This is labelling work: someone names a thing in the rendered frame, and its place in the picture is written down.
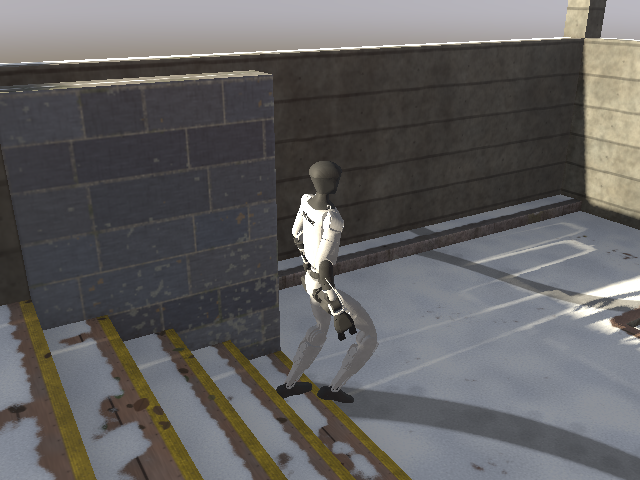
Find stairs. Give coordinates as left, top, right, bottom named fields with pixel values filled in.
left=43, top=315, right=412, bottom=480

